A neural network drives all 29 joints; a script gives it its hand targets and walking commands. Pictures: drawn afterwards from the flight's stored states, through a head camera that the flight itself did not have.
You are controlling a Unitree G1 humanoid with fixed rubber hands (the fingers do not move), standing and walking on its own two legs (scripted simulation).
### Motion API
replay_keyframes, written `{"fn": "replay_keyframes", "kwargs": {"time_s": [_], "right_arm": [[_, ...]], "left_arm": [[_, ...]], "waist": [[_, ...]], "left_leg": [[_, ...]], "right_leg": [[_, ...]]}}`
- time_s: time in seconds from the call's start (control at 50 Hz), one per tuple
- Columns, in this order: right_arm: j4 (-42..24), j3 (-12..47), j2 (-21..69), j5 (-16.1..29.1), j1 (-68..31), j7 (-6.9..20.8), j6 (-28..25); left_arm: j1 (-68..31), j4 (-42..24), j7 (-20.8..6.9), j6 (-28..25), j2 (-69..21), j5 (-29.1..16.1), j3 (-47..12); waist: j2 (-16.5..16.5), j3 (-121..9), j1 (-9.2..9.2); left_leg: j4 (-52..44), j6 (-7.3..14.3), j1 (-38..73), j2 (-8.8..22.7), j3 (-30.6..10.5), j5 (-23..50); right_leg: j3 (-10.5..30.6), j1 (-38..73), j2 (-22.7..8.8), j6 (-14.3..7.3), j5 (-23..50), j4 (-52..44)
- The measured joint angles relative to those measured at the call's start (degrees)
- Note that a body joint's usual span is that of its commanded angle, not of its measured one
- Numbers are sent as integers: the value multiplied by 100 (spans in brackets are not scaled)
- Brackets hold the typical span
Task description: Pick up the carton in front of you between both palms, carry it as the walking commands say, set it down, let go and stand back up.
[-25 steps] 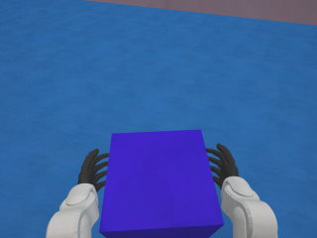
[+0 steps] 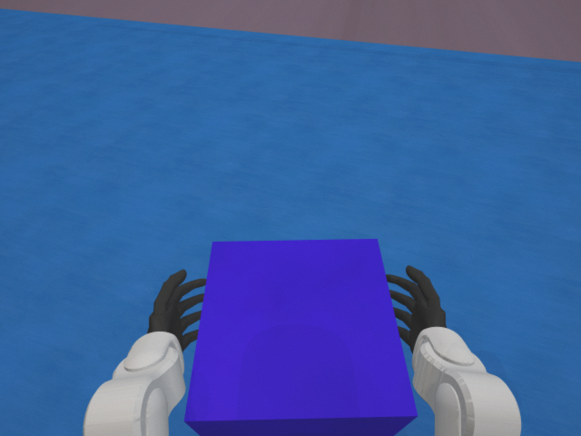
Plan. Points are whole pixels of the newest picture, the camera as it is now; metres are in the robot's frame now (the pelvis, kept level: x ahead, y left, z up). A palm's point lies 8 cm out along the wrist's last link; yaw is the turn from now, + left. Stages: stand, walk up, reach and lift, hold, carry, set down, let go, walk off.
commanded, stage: carry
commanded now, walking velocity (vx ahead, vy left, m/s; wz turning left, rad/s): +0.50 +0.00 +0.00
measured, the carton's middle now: (296, 354) +0.24 +0.00 +0.01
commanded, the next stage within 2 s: none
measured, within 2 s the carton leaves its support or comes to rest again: neither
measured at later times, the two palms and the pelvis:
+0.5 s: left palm (213, 161) +0.59 +0.16 +0.07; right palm (369, 160) +0.57 -0.14 +0.08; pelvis +0.36 +0.02 -0.01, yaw -1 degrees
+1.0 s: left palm (222, 85) +0.93 +0.19 +0.07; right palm (336, 86) +0.91 -0.11 +0.07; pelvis +0.70 +0.05 -0.01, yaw -3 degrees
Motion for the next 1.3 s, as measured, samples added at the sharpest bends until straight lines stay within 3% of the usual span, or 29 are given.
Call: {"fn": "replay_keyframes", "kwargs": {"time_s": [0.1,0.14,0.16,0.18,0.24,0.28,0.32,0.4,0.5,0.54,0.58,0.64,0.68,0.78,0.86,0.9,0.94,1.0,1.04,1.12,1.22,1.26,1.3], "right_arm": [[-239,3,1,-26,38,-22,51],[-92,8,-2,-18,-13,-6,59],[100,42,-5,-7,-30,6,-5],[269,66,-8,-2,-72,10,-34],[490,58,-3,-3,-41,33,-124],[388,59,6,-10,117,79,-243],[258,40,13,-1,243,86,-361],[136,40,10,-15,263,109,-493],[-35,85,4,-4,307,112,-430],[-203,78,-1,34,290,88,-361],[-193,-44,11,51,202,73,-294],[-63,-110,13,56,108,59,-166],[-24,-49,4,23,101,48,-89],[21,-52,9,11,117,99,-177],[-142,-103,23,11,211,108,-236],[-139,-61,16,9,160,85,-219],[122,17,2,17,93,48,-203],[390,20,4,9,93,20,-115],[366,18,10,1,184,0,-104],[154,-26,20,77,285,-31,-200],[-171,45,4,171,187,-1,-393],[-323,60,1,151,211,43,-408],[-363,-60,13,160,238,51,-370]], "left_arm": [[18,-57,-50,-85,8,-5,-62],[62,-21,-46,-75,6,47,-47],[76,17,-43,-47,5,89,3],[92,67,-39,-21,-12,109,67],[71,191,-14,13,-10,132,94],[55,166,-40,-19,-1,161,29],[88,134,-67,-132,6,186,-65],[168,94,-130,-390,11,225,-147],[289,-98,-115,-389,12,209,-179],[268,-238,-79,-336,13,147,-181],[111,-76,-21,-329,22,78,-193],[-30,64,30,-159,15,24,-129],[20,58,42,-94,3,-18,-64],[11,-4,82,-62,8,3,-83],[-108,-56,96,-17,23,-13,-149],[-95,-91,60,-38,23,8,-113],[-61,-3,14,12,7,60,8],[-1,211,-33,78,3,150,36],[44,277,-62,53,3,138,11],[159,192,-92,-169,8,149,-114],[233,-305,-44,-382,8,100,-123],[196,-430,-35,-363,11,61,-136],[89,-308,1,-326,26,43,-215]], "waist": [[-83,-60,-41],[-194,-76,-8],[-398,-61,-43],[-513,-21,-67],[-305,189,-226],[-182,338,-324],[-107,361,-362],[-51,309,-377],[48,159,-350],[29,97,-291],[184,22,-123],[79,-36,49],[-36,-57,153],[-160,-80,260],[-229,-38,124],[-233,-65,21],[-276,-155,-115],[-89,-172,-297],[-31,-86,-393],[-20,35,-495],[-78,135,-324],[-57,142,-277],[78,75,-203]], "left_leg": [[-881,94,289,-203,430,-34],[-1164,224,618,-375,582,-130],[-996,320,677,-487,669,-99],[-763,378,715,-518,755,-333],[-780,332,1032,-394,655,-822],[-1199,297,1424,-380,542,-808],[-1611,278,1795,-363,494,-816],[-2134,168,2508,-334,479,-1010],[-1959,-87,3262,-226,307,-1763],[-1286,-191,3336,-149,237,-2353],[25,-91,2918,59,-1,-2470],[2136,86,1783,-173,-356,-2452],[2484,148,1227,-254,-254,-2257],[526,101,701,-315,-85,-1824],[-1082,104,902,-360,321,-860],[-1170,245,1103,-417,455,-391],[-826,375,1205,-468,597,-774],[-1047,324,1523,-406,599,-1096],[-1424,304,1821,-390,576,-1082],[-2128,204,2422,-378,424,-1089],[-2402,-11,3251,-322,412,-1532],[-1957,-115,3451,-240,369,-1983],[-558,-121,3100,-7,240,-2142]], "right_leg": [[5,663,-71,291,-633,-39],[89,763,-214,408,-1097,433],[140,646,-440,418,-1348,998],[248,304,-623,350,-1098,1953],[889,-1144,-314,191,-950,4873],[932,-1846,-165,131,-877,5426],[865,-2354,-187,89,-724,4964],[686,-2849,-249,143,-260,3158],[250,-2695,-72,144,599,1558],[121,-2489,-19,-35,1003,1435],[-19,-2503,56,-214,788,2015],[-44,-2161,31,-169,204,1918],[13,-1841,3,-109,204,1569],[215,-1013,-74,76,116,782],[297,-443,-235,321,-428,901],[399,-368,-373,408,-912,1466],[665,-771,-495,332,-1064,2625],[951,-1784,-220,182,-1228,4385],[893,-2339,-137,123,-978,4723],[727,-2933,-135,117,-298,3762],[458,-2861,-22,135,545,1872],[188,-2530,80,77,821,1257],[42,-2376,116,-221,934,1576]]}}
